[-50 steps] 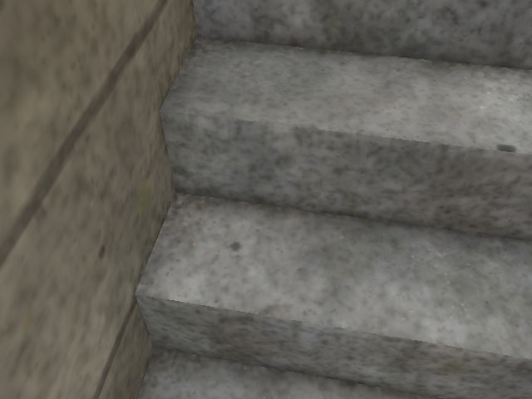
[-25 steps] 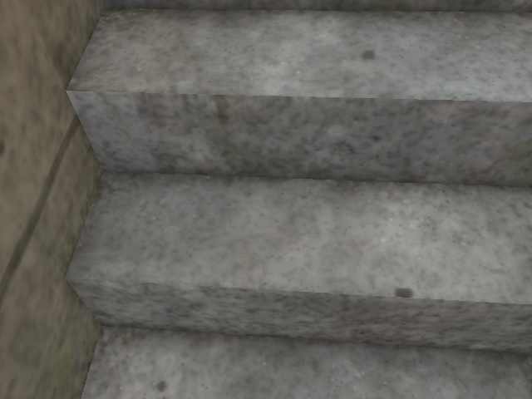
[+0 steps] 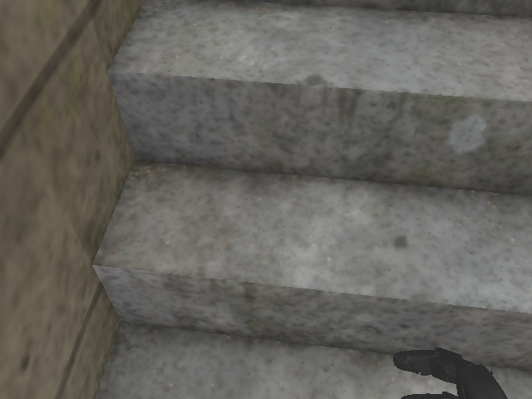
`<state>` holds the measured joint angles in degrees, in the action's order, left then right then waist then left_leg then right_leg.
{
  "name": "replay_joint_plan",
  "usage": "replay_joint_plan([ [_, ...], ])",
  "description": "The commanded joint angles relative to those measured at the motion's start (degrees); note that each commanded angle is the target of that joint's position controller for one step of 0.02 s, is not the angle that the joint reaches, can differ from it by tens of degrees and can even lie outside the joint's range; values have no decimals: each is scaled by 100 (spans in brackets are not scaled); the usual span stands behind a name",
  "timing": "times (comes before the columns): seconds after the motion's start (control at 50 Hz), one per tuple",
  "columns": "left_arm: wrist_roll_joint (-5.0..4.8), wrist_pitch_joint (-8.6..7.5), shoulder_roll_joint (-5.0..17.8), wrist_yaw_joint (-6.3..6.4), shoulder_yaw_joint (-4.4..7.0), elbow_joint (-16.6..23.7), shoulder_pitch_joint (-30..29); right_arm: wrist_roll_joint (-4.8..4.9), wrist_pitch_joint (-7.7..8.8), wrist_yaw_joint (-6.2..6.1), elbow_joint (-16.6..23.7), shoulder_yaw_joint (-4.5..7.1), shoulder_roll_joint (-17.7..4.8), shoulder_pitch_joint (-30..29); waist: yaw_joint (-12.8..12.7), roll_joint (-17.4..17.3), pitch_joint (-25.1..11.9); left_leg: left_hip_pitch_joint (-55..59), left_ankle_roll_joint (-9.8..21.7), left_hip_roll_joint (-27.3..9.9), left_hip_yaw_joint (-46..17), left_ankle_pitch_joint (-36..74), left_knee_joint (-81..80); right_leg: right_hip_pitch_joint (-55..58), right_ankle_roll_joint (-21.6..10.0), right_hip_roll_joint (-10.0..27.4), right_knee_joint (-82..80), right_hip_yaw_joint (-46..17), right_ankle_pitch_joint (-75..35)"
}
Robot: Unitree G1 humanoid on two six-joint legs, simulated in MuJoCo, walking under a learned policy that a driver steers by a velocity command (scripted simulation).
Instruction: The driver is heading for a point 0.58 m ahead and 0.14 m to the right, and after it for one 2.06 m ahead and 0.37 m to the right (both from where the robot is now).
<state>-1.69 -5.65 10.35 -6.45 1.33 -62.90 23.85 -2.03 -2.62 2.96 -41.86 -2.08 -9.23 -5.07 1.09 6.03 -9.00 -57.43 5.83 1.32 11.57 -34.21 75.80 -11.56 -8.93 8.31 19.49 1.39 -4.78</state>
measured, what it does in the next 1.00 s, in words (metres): climbs, turning right: right foot 0.21 m higher, then left foot 0.20 m higher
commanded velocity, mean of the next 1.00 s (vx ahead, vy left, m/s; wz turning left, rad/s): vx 0.39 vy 0.00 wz -0.28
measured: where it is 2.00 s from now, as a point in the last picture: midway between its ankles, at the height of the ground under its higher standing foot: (320, 241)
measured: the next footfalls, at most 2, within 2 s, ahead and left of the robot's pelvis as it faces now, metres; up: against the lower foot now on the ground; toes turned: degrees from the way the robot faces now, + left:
right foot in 0.38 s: +0.35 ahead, -0.12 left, +0.41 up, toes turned -1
left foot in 0.78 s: +0.62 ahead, +0.06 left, +0.61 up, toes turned -16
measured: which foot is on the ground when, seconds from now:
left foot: down 0.00-0.42, up 0.44-0.76, down 0.78-1.00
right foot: down 0.00-0.00, up 0.02-0.36, down 0.38-0.82, up 0.84-1.00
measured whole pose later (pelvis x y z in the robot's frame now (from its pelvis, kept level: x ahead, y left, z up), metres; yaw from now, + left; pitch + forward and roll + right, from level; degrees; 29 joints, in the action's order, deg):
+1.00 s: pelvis +0.49 -0.04 +0.51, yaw -18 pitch +7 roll +3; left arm 0.6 -2.4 15.8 -3.4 3.4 -50.8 3.7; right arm -1.2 4.3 2.1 -55.3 1.2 -10.7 16.3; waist 3.2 2.8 -9.3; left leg -34.2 1.5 0.1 3.4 -17.1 44.4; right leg -56.9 -7.9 0.5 99.9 -7.0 10.8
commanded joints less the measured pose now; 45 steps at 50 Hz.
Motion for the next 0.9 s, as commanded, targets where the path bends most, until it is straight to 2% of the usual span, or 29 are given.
replay_joint_plan([
  [0.02,-12,-463,849,707,423,1079,-843,179,147,-1058,-1095,610,-1461,2952,1019,-2592,-1186,4793,1317,-1454,-6353,-1931,-5667,-2747,117,-1450,6761,-737,-48],
  [0.04,413,-429,92,704,282,1649,-1407,155,349,-993,-1196,585,-1176,2504,622,-1297,-356,4303,959,-1449,-5862,-1599,-5392,-3714,192,-1628,9222,-1728,367],
  [0.06,401,-381,-395,671,141,2147,-1811,117,485,-904,-1303,566,-936,2304,340,-954,276,4037,954,-1497,-5094,-787,-4977,-4510,76,-1658,10260,-1494,241],
  [0.08,206,236,-281,189,129,1074,-1170,103,671,-12,-1462,313,-364,2550,502,-1573,875,4217,1319,-1343,-4552,2577,-4437,-6394,-252,-1736,10716,-2484,421],
  [0.1,304,397,49,68,185,1293,-1099,79,760,259,-1740,287,-33,2694,225,-751,661,4680,1151,-1306,-3741,3562,-4130,-6971,-386,-1718,10915,-2274,886],
  [0.16,338,526,16,279,37,1757,-1423,-78,855,399,-1729,122,460,2100,-674,-342,119,3987,658,-1011,-2219,3112,-4855,-6883,-559,-953,10256,-1209,1383],
  [0.2,270,635,-239,390,-221,2119,-2050,-208,805,372,-1954,190,202,2146,-755,-1131,549,3523,728,-1225,-2340,2063,-5660,-7693,-546,-705,11788,-984,2790],
  [0.24,164,672,64,485,-296,2698,-2961,-638,730,508,-2023,255,-284,2587,-655,-434,225,3016,385,-996,-1604,2190,-5983,-7216,-731,-399,9780,-564,1868],
  [0.28,55,898,422,441,-318,3240,-4429,-402,522,759,-1790,423,-915,2389,-398,-929,195,1384,700,-970,-1148,3241,-7697,-4827,-567,-385,8098,87,2497],
  [0.34,264,1096,280,134,-239,2615,-2523,86,696,808,-1713,541,-1728,2243,-1329,-1288,-549,3747,1136,-1739,-787,12037,-6329,-4128,-117,-1039,7166,623,1725],
  [0.36,365,1139,412,146,-244,2568,-2379,157,716,823,-1852,563,-1716,2578,-1081,-1360,-834,5098,1333,-1894,-910,13292,-5917,-4480,-22,-1385,6026,986,2220],
  [0.4,341,1097,727,298,-127,2251,-1539,-95,603,997,-2156,538,-1488,2791,-1055,-1816,-950,6636,1223,-1823,-939,14711,-4235,-4144,-65,-1732,3878,762,2398],
  [0.42,611,730,35,525,-216,1955,-1510,556,1051,-410,-1260,708,-1419,2919,-461,-175,-1567,5519,431,-1505,-535,12639,-3116,-1612,-286,-2034,3853,673,4036],
  [0.44,436,633,207,724,-133,1594,-945,538,1121,-791,-1001,649,-1385,2462,-886,584,-1085,3243,203,-943,-665,9133,-1452,-589,-714,-1329,2481,-1500,4034],
  [0.46,471,669,792,945,110,1480,-1204,106,1026,-846,-542,619,-966,1284,-1057,1633,-484,896,-280,290,-910,3509,2485,-629,-1512,-193,1194,-4347,4276],
  [0.48,528,482,687,942,141,1431,-936,-392,1025,-812,79,395,-198,950,-916,284,3,181,-108,311,-1835,3107,4572,-774,-1408,-381,692,-4282,3330],
  [0.5,210,554,1041,427,123,856,768,-118,535,316,-1172,433,-183,2672,-992,218,-132,-1229,358,896,-3515,3866,4781,-481,-872,-200,1409,-4953,2037],
  [0.52,44,519,920,144,228,586,451,-94,457,601,-959,598,-553,2462,-533,-534,330,-1900,482,735,-3071,3260,4507,-123,-702,-146,1593,-3689,478],
  [0.58,210,168,-215,110,-82,67,51,-399,547,406,-385,170,142,1541,275,-629,342,-2677,743,-37,-1828,2346,5022,-507,-518,-175,1231,-2601,1653],
  [0.6,378,129,-355,129,-114,240,-294,-212,510,273,-184,147,77,1133,365,-699,316,-2088,690,-191,-1498,2415,4507,-1239,-338,-406,794,-2208,1720],
  [0.64,578,84,-146,296,-111,-6,406,-26,590,168,208,30,97,432,19,39,401,-2937,509,51,-1479,1270,6397,-1040,-501,-383,676,-2468,1028],
  [0.68,931,38,340,232,-116,-100,602,88,549,68,987,35,-78,-425,152,-986,314,-1956,457,-254,-989,1850,3994,-1745,-82,-763,396,-1941,88],
  [0.74,177,64,1521,34,202,677,-607,289,235,146,1855,120,-339,-1376,904,1,-189,2800,-249,210,24,1269,1222,-4299,-776,-381,-1003,-2194,-5888],
  [0.78,-115,-35,1808,-25,316,821,-901,144,47,179,864,306,-670,1109,1317,181,-955,2665,-182,554,-338,1662,-692,-1475,-759,345,372,-2039,-9122],
  [0.8,177,16,1242,-198,260,927,-571,-24,-7,118,511,509,-1148,2117,1123,-628,-1732,3835,380,332,-1224,2687,-1504,-1296,-620,67,1811,-1861,-9330],
  [0.82,574,90,659,-275,142,893,-41,53,-55,20,181,559,-1540,3149,892,-1767,-2835,5308,1566,-942,-4076,3729,-3176,-1773,-158,-491,3257,-1564,-5459],
  [0.84,572,319,368,-313,224,619,-130,-160,-121,137,270,557,-1455,3043,1141,-2786,-1667,4300,2459,-2237,-7091,1224,-5138,-3163,334,-1673,7001,-1620,479],
  [0.88,177,316,-13,-158,131,533,-482,72,370,26,-509,482,-1000,2804,646,-1878,695,3009,1578,-1637,-5932,-1817,-5041,-5634,-160,-1089,9414,-1480,528],
  [0.9,223,294,78,39,148,618,-538,212,549,1,-743,328,-405,2251,196,-1088,454,3050,1328,-1487,-4989,-1038,-4754,-5658,-245,-1045,9620,-1504,1080],
])
Keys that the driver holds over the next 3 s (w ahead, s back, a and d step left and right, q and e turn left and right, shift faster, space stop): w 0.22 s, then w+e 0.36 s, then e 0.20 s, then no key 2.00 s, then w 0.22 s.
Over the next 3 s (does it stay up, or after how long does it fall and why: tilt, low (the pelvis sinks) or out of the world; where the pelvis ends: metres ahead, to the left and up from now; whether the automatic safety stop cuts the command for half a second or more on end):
stays up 0.59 -0.11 0.54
